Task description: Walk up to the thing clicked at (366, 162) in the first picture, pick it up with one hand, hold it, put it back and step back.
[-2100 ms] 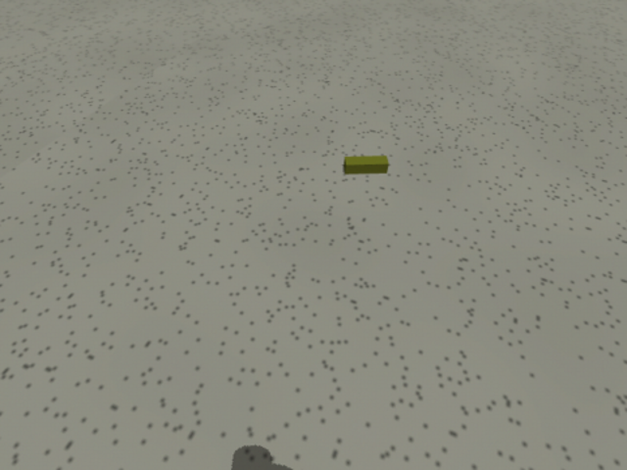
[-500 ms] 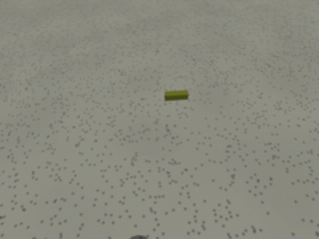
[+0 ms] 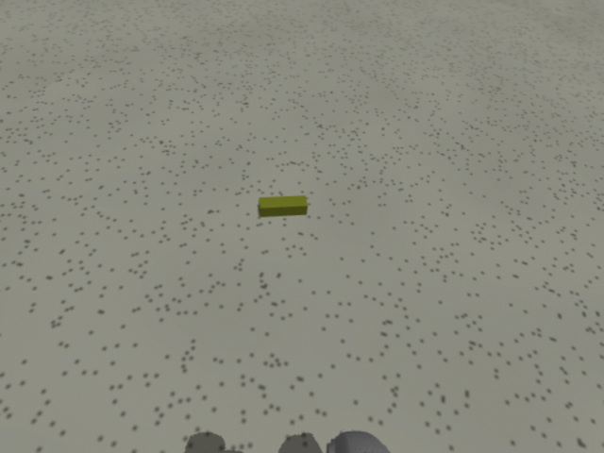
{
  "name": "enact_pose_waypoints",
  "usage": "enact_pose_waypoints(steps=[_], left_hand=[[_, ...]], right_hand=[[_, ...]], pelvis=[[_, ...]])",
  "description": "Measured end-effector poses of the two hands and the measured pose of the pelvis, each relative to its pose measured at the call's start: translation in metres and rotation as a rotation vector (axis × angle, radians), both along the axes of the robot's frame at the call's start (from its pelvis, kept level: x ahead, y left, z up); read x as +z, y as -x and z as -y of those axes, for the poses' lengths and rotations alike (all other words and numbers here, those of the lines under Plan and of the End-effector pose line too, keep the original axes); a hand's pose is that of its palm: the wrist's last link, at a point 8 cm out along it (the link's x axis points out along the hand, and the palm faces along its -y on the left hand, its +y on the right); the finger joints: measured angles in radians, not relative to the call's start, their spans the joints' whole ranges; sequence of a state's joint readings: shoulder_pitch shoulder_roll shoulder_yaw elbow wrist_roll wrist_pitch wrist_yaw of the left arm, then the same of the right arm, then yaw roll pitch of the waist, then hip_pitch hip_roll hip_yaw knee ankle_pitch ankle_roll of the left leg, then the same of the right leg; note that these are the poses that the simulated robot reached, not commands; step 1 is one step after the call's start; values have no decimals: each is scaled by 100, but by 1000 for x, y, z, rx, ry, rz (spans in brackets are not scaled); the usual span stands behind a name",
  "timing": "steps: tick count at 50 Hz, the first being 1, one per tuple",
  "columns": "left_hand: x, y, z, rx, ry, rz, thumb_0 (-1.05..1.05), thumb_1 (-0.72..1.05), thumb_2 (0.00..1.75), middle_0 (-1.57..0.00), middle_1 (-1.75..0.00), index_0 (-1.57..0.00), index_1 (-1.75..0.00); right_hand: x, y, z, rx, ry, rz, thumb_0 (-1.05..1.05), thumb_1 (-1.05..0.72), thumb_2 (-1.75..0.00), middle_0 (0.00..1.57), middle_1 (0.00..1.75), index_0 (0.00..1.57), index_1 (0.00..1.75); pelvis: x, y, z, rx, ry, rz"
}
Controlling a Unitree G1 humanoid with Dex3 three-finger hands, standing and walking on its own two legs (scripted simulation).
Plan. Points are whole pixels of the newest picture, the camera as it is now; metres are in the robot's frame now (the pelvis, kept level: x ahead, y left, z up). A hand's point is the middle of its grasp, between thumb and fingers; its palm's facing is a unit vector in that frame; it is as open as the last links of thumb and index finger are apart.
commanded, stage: walk up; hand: left
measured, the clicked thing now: (283, 206) +1.20 -0.01 -0.74
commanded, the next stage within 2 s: none
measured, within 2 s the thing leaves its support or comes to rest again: neither
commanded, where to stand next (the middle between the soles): +0.87 -0.33 m, yaw +4 degrees
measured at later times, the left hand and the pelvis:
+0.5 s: hand (207, 363) +0.28 +0.14 -0.12, palm faces +0.00 -0.93 -0.36, open 7.4 cm; pelvis +0.24 -0.14 +0.01, yaw -1 degrees
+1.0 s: hand (258, 233) +0.55 +0.07 -0.14, palm faces -0.06 -0.94 -0.32, open 7.4 cm; pelvis +0.46 -0.21 +0.00, yaw -1 degrees
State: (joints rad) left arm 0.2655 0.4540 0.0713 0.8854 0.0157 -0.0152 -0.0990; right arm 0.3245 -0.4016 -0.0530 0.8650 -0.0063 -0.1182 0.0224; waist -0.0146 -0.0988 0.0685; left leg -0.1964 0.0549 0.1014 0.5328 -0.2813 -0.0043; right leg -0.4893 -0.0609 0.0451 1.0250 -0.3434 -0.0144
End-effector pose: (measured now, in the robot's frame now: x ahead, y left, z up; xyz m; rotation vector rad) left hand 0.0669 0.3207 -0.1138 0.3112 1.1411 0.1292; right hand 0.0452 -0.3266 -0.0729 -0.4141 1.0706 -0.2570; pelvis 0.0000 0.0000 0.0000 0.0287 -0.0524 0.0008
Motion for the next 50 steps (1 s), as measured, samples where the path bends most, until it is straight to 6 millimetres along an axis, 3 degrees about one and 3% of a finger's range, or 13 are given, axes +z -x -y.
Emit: enact_pose_waypoints(steps=[6, 9, 12, 17, 22, 30, 35, 38, 43, 50], left_hand=[[21, -98, 27, -48, -47, 60, 1, 91, 90, -20, -30, -20, -30], [25, -144, 48, -51, -84, 90, 1, 91, 90, -20, -30, -20, -30], [28, -176, 74, -30, -106, 140, 1, 91, 90, -20, -30, -20, -30], [41, -188, 113, 27, -85, 107, 1, 91, 90, -20, -30, -20, -30], [38, -194, 134, 49, -70, 8, 1, 90, 90, -20, -30, -20, -30], [7, -229, 148, 99, -28, -75, 1, 90, 90, -20, -30, -20, -30], [-22, -271, 153, 111, -3, -129, 1, 91, 90, -20, -30, -20, -30], [-21, -310, 163, 60, 13, -134, 1, 91, 90, -20, -30, -20, -30], [-6, -389, 175, 15, 16, -28, 1, 91, 90, -20, -30, -20, -30], [12, -480, 206, -24, -14, 55, 1, 91, 90, -20, -30, -20, -30]], right_hand=[[-18, -26, 44, -34, -24, -83, 1, -90, -90, 20, 30, 21, 30], [-38, -53, 75, -52, -37, -108, 1, -90, -90, 20, 30, 21, 30], [-55, -91, 98, -52, -46, -133, 1, -90, -90, 20, 30, 21, 30], [-44, -172, 113, 1, -86, -80, 1, -91, -90, 20, 30, 20, 30], [-27, -241, 124, 42, -98, -22, 1, -91, -90, 20, 30, 20, 30], [-19, -333, 134, 94, -47, -76, 1, -91, -90, 20, 30, 20, 30], [-18, -398, 131, 116, -7, 1, 1, -91, -90, 20, 30, 20, 30], [-8, -419, 136, 72, -7, 63, 1, -91, -90, 20, 30, 21, 30], [7, -431, 154, 39, -1, 52, 1, -91, -90, 20, 30, 21, 30], [-3, -447, 206, 15, -8, -28, 1, -90, -90, 20, 30, 21, 30]], pelvis=[[-4, -61, 36, -15, -15, -10], [-16, -98, 63, -14, -16, -17], [-22, -127, 87, -6, 13, -3], [-2, -169, 110, -18, -18, -5], [8, -214, 128, -31, 8, -23], [-1, -294, 144, -3, 51, -34], [-16, -344, 145, -1, 14, -20], [-10, -368, 148, -12, 24, -8], [2, -407, 166, -8, 19, 6], [0, -456, 206, -20, -1, 5]])
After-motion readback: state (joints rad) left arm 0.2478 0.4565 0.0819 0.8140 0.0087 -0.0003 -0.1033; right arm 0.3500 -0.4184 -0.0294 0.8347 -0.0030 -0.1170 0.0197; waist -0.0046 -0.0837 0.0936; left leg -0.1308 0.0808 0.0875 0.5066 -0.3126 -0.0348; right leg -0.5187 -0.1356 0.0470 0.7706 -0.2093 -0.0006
